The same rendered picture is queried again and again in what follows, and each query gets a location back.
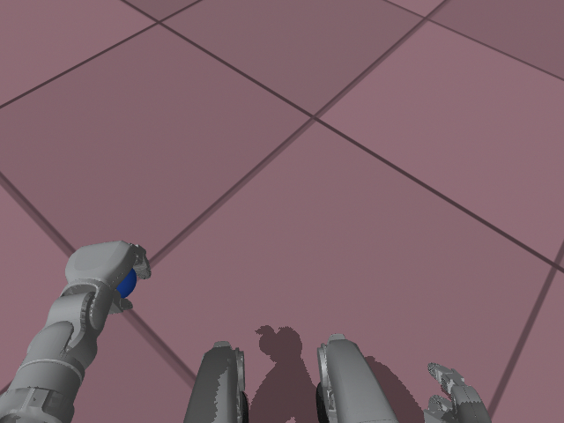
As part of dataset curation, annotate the right robot hand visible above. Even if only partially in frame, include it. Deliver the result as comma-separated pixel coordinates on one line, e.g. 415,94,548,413
423,362,492,423

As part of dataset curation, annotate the left robot hand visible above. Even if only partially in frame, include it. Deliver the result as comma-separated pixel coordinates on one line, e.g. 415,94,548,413
65,241,151,315

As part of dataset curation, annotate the ball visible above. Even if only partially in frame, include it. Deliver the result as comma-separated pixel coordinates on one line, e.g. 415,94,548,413
116,268,137,298

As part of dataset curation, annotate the left robot arm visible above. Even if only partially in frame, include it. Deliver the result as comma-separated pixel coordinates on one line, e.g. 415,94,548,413
0,278,114,423

